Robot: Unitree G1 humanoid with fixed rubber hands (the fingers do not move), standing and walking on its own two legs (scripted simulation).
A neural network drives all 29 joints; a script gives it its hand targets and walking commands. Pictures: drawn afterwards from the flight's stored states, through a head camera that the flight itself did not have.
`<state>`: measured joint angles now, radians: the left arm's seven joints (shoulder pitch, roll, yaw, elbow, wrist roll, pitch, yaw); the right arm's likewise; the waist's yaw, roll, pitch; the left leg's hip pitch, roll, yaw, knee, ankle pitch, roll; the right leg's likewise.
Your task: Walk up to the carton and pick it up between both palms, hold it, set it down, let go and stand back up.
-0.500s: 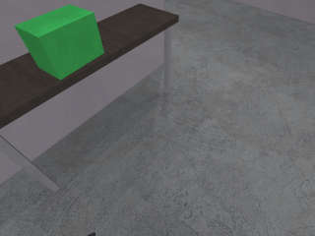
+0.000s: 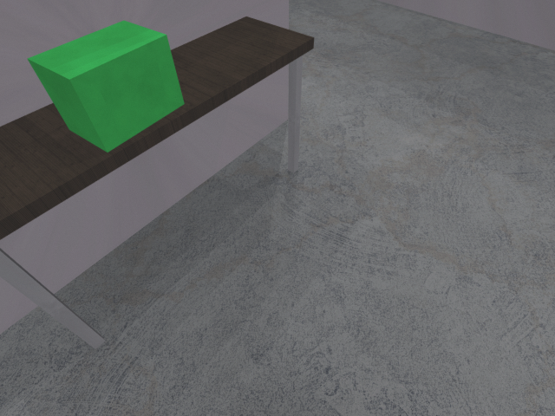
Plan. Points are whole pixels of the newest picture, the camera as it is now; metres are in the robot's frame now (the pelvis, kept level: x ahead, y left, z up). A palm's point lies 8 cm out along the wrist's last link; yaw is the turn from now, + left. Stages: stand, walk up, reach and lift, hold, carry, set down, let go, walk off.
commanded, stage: stand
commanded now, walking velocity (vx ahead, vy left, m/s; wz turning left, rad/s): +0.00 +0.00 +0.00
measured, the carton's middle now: (116, 84) +0.87 +0.48 +0.02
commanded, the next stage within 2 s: walk up in 1.06 s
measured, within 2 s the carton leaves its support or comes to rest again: neither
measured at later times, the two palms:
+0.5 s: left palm out of the picture -0.01 +0.20 -0.15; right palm out of the picture -0.02 -0.19 -0.15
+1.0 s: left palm out of the picture -0.02 +0.20 -0.14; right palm out of the picture -0.02 -0.19 -0.14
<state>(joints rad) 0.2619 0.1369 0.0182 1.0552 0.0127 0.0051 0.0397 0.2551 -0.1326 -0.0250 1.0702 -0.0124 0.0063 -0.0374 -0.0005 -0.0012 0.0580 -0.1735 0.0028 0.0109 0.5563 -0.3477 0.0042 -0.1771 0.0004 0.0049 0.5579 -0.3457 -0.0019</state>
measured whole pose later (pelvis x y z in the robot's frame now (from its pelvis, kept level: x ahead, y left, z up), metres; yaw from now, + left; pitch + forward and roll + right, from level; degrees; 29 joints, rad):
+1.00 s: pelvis +0.01 +0.00 +0.01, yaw +0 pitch -3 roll +0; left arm 0.27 0.09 0.01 1.21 0.01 0.00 0.05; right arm 0.28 -0.08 -0.01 1.20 -0.01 -0.01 -0.05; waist 0.00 0.00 0.07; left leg -0.09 0.00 0.01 0.45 -0.31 0.01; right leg -0.09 0.00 0.01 0.45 -0.31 0.00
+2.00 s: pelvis +0.19 +0.11 -0.03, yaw +20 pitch -5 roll +0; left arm 0.34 0.23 0.01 0.76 0.04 -0.06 -0.02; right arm 0.41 -0.22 -0.02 0.92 -0.05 0.00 0.02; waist -0.02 0.03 0.05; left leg -0.32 0.01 -0.03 0.92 -0.58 0.03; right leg -0.41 -0.06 -0.08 0.81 -0.30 -0.01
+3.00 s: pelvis +0.45 +0.27 -0.02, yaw +32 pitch -4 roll +0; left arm 0.15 0.18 -0.04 0.87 -0.01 0.02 -0.01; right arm 0.28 -0.23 0.03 0.87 0.00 0.02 -0.01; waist -0.04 0.02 0.11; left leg -0.26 0.05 0.05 0.75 -0.42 -0.02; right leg -0.39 -0.07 -0.05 0.72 -0.26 0.01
